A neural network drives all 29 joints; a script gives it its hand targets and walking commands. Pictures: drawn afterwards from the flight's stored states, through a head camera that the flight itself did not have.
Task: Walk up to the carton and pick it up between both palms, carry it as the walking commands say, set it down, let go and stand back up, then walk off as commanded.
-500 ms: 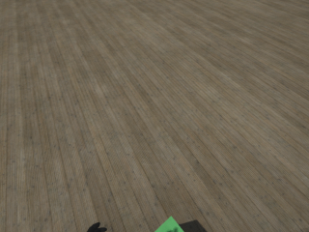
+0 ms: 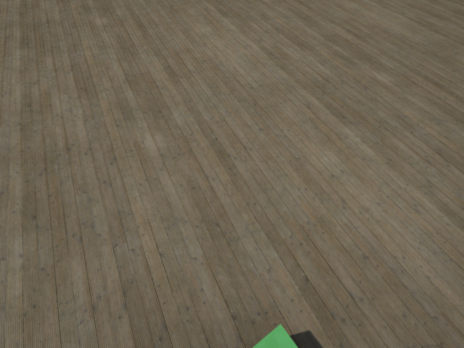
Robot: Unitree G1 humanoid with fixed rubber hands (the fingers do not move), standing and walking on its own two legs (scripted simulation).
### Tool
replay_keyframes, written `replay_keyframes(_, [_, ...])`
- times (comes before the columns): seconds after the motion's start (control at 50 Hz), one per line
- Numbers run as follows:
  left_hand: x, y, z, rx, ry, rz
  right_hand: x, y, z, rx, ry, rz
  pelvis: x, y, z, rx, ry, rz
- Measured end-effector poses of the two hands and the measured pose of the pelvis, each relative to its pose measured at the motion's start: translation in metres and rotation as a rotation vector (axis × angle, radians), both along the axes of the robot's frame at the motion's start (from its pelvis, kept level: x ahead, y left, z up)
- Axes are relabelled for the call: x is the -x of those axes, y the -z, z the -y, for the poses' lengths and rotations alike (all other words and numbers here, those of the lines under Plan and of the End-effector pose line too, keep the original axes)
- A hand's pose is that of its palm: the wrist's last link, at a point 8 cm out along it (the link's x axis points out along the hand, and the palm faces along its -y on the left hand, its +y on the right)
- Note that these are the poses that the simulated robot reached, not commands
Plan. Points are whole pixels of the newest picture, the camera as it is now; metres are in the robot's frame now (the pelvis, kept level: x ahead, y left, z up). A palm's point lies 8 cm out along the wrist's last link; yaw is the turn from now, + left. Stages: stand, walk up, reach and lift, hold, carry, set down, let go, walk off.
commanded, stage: walk off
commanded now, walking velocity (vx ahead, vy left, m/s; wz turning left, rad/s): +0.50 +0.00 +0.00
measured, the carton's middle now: out of the picture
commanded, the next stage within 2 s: stand in 0.68 s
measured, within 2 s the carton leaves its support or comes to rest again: neither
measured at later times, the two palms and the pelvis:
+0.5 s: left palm out of the picture +0.06 +0.17 -0.14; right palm (409, 330) +0.19 -0.33 -0.14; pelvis +0.11 -0.07 -0.01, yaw +1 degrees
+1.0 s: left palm (164, 260) +0.34 +0.16 -0.15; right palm (405, 330) +0.19 -0.32 -0.14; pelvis +0.23 -0.07 -0.01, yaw +0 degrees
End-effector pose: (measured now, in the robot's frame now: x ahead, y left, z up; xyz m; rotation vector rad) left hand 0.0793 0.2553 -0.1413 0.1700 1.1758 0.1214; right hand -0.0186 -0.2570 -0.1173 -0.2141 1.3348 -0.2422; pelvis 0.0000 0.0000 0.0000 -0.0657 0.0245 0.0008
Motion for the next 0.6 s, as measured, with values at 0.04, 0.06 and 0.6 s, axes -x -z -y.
replay_keyframes(0.04, [-0.039, -0.007, 0.009, 0.010, 0.040, 0.058, 0.030, -0.005, -0.002, -0.004, 0.053, -0.065, -0.008, -0.003, 0.004, 0.004, 0.000, -0.002])
replay_keyframes(0.06, [-0.057, -0.009, 0.015, 0.017, 0.057, 0.083, 0.042, -0.007, -0.004, -0.008, 0.076, -0.092, -0.011, -0.004, 0.006, 0.002, -0.001, -0.003])
replay_keyframes(0.6, [0.041, 0.010, 0.073, -0.016, -0.200, -0.400, -0.342, 0.009, 0.047, -0.056, -0.238, 0.342, -0.159, 0.025, 0.058, -0.046, -0.019, 0.020])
